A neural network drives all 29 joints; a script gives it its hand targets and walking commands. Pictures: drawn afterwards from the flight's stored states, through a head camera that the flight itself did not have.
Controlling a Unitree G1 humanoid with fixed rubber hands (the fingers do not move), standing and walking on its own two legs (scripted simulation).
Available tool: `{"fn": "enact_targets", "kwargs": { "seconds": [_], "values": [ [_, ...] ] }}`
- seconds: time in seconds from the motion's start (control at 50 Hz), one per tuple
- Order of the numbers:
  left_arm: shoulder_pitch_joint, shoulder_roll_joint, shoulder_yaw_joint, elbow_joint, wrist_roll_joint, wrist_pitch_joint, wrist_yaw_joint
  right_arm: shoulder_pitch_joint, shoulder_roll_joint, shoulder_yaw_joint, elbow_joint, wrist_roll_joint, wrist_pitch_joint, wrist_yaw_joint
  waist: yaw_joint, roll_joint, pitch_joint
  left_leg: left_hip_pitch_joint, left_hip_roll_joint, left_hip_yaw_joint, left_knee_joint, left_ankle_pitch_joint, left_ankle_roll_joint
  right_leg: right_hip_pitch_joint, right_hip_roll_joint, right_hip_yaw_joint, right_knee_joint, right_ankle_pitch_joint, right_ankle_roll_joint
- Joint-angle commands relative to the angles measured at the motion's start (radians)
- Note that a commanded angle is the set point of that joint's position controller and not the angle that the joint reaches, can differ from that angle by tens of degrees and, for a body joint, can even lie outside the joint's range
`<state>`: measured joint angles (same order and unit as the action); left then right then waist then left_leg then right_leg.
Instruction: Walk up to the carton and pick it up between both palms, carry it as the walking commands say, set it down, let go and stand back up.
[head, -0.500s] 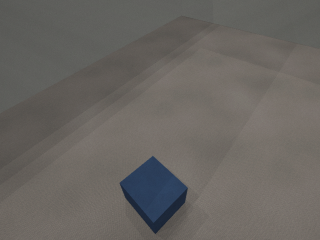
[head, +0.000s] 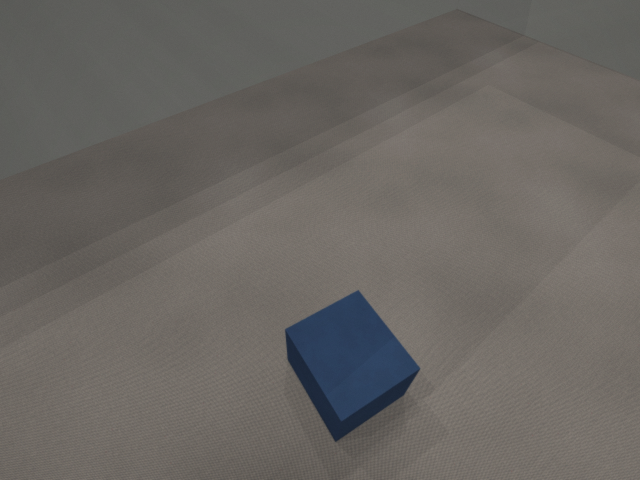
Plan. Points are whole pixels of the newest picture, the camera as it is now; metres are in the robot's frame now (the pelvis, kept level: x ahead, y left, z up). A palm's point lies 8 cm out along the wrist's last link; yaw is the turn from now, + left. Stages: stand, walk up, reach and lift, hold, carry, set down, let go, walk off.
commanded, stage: walk up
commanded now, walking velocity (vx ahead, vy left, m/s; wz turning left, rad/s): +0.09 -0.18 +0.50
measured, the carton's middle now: (347, 363) +0.52 -0.07 -0.65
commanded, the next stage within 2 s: none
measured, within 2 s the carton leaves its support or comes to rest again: neither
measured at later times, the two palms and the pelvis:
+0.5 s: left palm out of the picture +0.07 +0.19 -0.12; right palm out of the picture +0.08 -0.32 -0.09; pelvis +0.03 -0.06 +0.03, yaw +13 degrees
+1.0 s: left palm out of the picture -0.01 -0.01 -0.11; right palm (605, 391) +0.28 -0.42 -0.12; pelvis +0.11 -0.22 +0.01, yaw +28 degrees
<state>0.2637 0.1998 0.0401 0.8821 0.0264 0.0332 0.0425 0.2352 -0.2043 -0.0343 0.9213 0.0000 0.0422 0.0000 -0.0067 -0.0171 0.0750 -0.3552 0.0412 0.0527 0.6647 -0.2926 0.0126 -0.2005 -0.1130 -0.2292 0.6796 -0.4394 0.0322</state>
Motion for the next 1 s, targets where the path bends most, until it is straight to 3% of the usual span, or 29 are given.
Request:
{"fn": "enact_targets", "kwargs": {
  "seconds": [0.0, 0.02, 0.04, 0.08, 0.14, 0.18, 0.24, 0.28, 0.36, 0.4, 0.44, 0.46, 0.5, 0.52, 0.54, 0.56, 0.62, 0.66, 0.7, 0.74, 0.78, 0.82, 0.84, 0.9, 0.94, 0.98],
  "values": [
    [-0.120, 0.107, 0.046, -0.094, 0.014, 0.028, -0.028, 0.198, -0.184, -0.069, -0.008, -0.040, -0.023, -0.043, -0.068, 0.015, -0.013, 0.174, 0.297, -0.596, -0.478, -0.089, 0.157, -0.432, 0.038, 0.237, 0.472, -0.049, -0.008],
    [-0.107, 0.105, 0.043, -0.094, 0.020, 0.036, -0.044, 0.191, -0.181, -0.070, 0.007, -0.039, -0.018, -0.057, -0.052, 0.021, -0.001, 0.168, 0.296, -0.584, -0.513, -0.258, 0.130, -0.450, 0.027, 0.261, 0.485, 0.034, -0.017],
    [-0.065, 0.095, 0.041, -0.081, 0.022, 0.036, -0.055, 0.166, -0.175, -0.067, 0.008, -0.032, -0.017, -0.062, -0.030, 0.029, -0.016, 0.169, 0.282, -0.550, -0.521, -0.290, 0.108, -0.437, 0.021, 0.264, 0.480, 0.086, -0.024],
    [-0.072, 0.082, 0.031, -0.077, 0.025, 0.034, -0.055, 0.177, -0.161, -0.066, 0.014, -0.028, -0.023, -0.062, -0.031, 0.084, -0.040, 0.207, 0.247, -0.506, -0.506, -0.184, 0.100, -0.451, 0.037, 0.252, 0.473, 0.165, -0.018],
    [-0.092, 0.081, 0.031, -0.090, 0.018, 0.049, -0.061, 0.207, -0.169, -0.068, 0.007, -0.025, -0.032, -0.063, -0.030, 0.125, -0.050, 0.237, 0.240, -0.463, -0.441, 0.139, 0.076, -0.454, 0.065, 0.253, 0.452, 0.171, 0.005],
    [-0.099, 0.087, 0.029, -0.092, 0.016, 0.058, -0.066, 0.200, -0.175, -0.072, -0.019, -0.023, -0.033, -0.059, -0.034, 0.147, -0.078, 0.251, 0.227, -0.440, -0.425, 0.187, 0.080, -0.448, 0.075, 0.250, 0.448, 0.175, 0.010],
    [-0.121, 0.085, 0.028, -0.100, 0.016, 0.057, -0.066, 0.216, -0.180, -0.079, -0.034, -0.025, -0.029, -0.056, -0.054, 0.191, -0.092, 0.254, 0.209, -0.455, -0.424, 0.119, 0.091, -0.440, 0.078, 0.246, 0.416, 0.164, 0.015],
    [-0.128, 0.081, 0.025, -0.103, 0.014, 0.053, -0.067, 0.235, -0.188, -0.085, -0.036, -0.028, -0.026, -0.058, -0.063, 0.233, -0.086, 0.258, 0.211, -0.470, -0.401, 0.205, 0.098, -0.435, 0.081, 0.245, 0.360, 0.145, 0.012],
    [-0.171, 0.081, 0.021, -0.133, 0.014, 0.045, -0.062, 0.291, -0.210, -0.099, -0.025, -0.031, -0.016, -0.065, -0.098, 0.259, -0.089, 0.304, 0.240, -0.523, -0.372, 0.317, 0.135, -0.426, 0.082, 0.251, 0.206, 0.059, 0.013],
    [-0.176, 0.080, 0.019, -0.143, 0.018, 0.038, -0.068, 0.275, -0.239, -0.113, -0.036, -0.030, -0.007, -0.072, -0.095, 0.287, -0.115, 0.281, 0.251, -0.547, -0.388, 0.185, 0.151, -0.374, 0.070, 0.264, 0.143, 0.040, 0.006],
    [-0.134, 0.077, 0.015, -0.135, 0.019, 0.026, -0.074, 0.193, -0.250, -0.118, -0.045, -0.030, -0.002, -0.074, -0.063, 0.294, -0.116, 0.176, 0.253, -0.531, -0.412, -0.009, 0.148, -0.272, 0.052, 0.262, 0.072, 0.054, -0.005],
    [-0.112, 0.084, 0.014, -0.126, 0.017, 0.023, -0.077, 0.153, -0.262, -0.123, -0.060, -0.026, -0.001, -0.073, -0.043, 0.296, -0.118, 0.120, 0.247, -0.514, -0.409, -0.036, 0.140, -0.209, 0.056, 0.255, 0.027, 0.055, -0.018],
    [0.027, 0.081, 0.017, -0.069, 0.010, 0.015, -0.071, 0.048, -0.255, -0.118, -0.088, -0.013, 0.003, -0.068, 0.057, 0.233, -0.118, -0.081, 0.181, -0.393, -0.335, -0.040, 0.066, 0.069, 0.080, 0.235, -0.223, 0.197, -0.047],
    [0.130, 0.112, 0.031, -0.030, 0.011, 0.014, -0.067, 0.028, -0.220, -0.106, -0.090, -0.014, -0.004, -0.070, 0.114, 0.104, -0.158, -0.227, 0.103, -0.325, -0.218, -0.144, 0.029, 0.280, 0.035, 0.238, -0.330, 0.261, -0.059],
    [0.174, 0.198, 0.059, -0.010, 0.021, 0.005, -0.059, 0.106, -0.114, -0.075, -0.083, -0.022, -0.004, -0.070, 0.127, -0.294, -0.186, -0.324, -0.083, -0.142, 0.133, -0.283, -0.011, 0.310, -0.167, 0.381, -0.489, 0.155, -0.054],
    [0.117, 0.221, 0.058, -0.041, 0.023, 0.008, -0.061, 0.152, -0.084, -0.071, -0.064, -0.031, 0.008, -0.077, 0.083, -0.339, -0.163, -0.355, -0.063, -0.086, 0.371, -0.325, -0.027, 0.184, -0.259, 0.384, -0.464, 0.130, -0.068],
    [-0.056, 0.182, 0.045, -0.102, 0.016, -0.010, -0.050, 0.137, -0.121, -0.092, -0.030, -0.024, 0.018, -0.054, -0.009, -0.164, -0.078, -0.318, -0.037, -0.076, 0.595, -0.114, -0.030, 0.030, -0.195, 0.274, -0.493, 0.032, -0.047],
    [-0.062, 0.154, 0.027, -0.083, 0.011, -0.021, -0.035, 0.099, -0.136, -0.102, -0.026, -0.010, 0.021, -0.039, -0.008, -0.177, -0.082, -0.259, -0.016, -0.050, 0.622, -0.048, -0.041, -0.026, -0.147, 0.237, -0.482, 0.045, -0.073],
    [-0.014, 0.107, 0.018, -0.054, 0.014, -0.025, -0.026, 0.050, -0.124, -0.101, -0.031, -0.009, 0.027, -0.035, 0.012, -0.115, -0.076, -0.260, -0.022, -0.003, 0.563, -0.041, -0.043, -0.005, -0.125, 0.204, -0.474, 0.155, -0.105],
    [0.051, 0.083, 0.018, -0.015, 0.015, -0.026, -0.019, 0.047, -0.099, -0.086, -0.008, -0.014, 0.027, -0.032, 0.034, -0.098, -0.061, -0.287, -0.013, 0.026, 0.434, -0.047, -0.036, 0.075, -0.119, 0.181, -0.466, 0.253, -0.127],
    [0.107, 0.070, 0.017, 0.015, 0.013, -0.023, -0.014, 0.046, -0.081, -0.073, 0.014, -0.013, 0.026, -0.042, 0.061, -0.092, -0.080, -0.296, -0.027, 0.057, 0.318, -0.074, -0.037, 0.198, -0.103, 0.138, -0.406, 0.467, -0.137],
    [0.189, 0.076, 0.020, 0.050, 0.013, -0.026, -0.008, 0.018, -0.069, -0.063, 0.007, -0.002, 0.015, -0.053, 0.089, -0.144, -0.129, -0.285, -0.049, 0.076, 0.231, -0.145, -0.034, 0.312, -0.122, 0.142, -0.325, 0.781, -0.142],
    [0.208, 0.079, 0.022, 0.056, 0.012, -0.026, -0.005, 0.017, -0.060, -0.060, 0.001, 0.003, 0.012, -0.059, 0.086, -0.150, -0.160, -0.252, -0.055, 0.073, 0.198, -0.170, -0.030, 0.328, -0.142, 0.164, -0.302, 0.876, -0.140],
    [0.185, 0.101, 0.027, 0.056, 0.011, -0.020, 0.001, 0.047, -0.063, -0.052, 0.007, 0.012, 0.013, -0.066, 0.060, -0.181, -0.192, -0.134, -0.055, 0.054, 0.124, -0.194, -0.014, 0.262, -0.170, 0.203, -0.293, 0.904, -0.121],
    [0.140, 0.114, 0.034, 0.043, 0.013, -0.019, -0.002, 0.074, -0.071, -0.050, 0.019, 0.011, 0.018, -0.067, 0.029, -0.174, -0.188, -0.035, -0.032, 0.037, 0.094, -0.167, -0.003, 0.154, -0.172, 0.207, -0.319, 0.781, -0.098],
    [0.047, 0.134, 0.050, 0.020, 0.007, -0.012, -0.007, 0.176, -0.078, -0.053, 0.050, 0.008, 0.016, -0.068, -0.041, -0.166, -0.175, 0.128, -0.007, 0.043, 0.021, -0.159, 0.016, -0.013, -0.151, 0.166, -0.321, 0.748, -0.020]
  ]
}}
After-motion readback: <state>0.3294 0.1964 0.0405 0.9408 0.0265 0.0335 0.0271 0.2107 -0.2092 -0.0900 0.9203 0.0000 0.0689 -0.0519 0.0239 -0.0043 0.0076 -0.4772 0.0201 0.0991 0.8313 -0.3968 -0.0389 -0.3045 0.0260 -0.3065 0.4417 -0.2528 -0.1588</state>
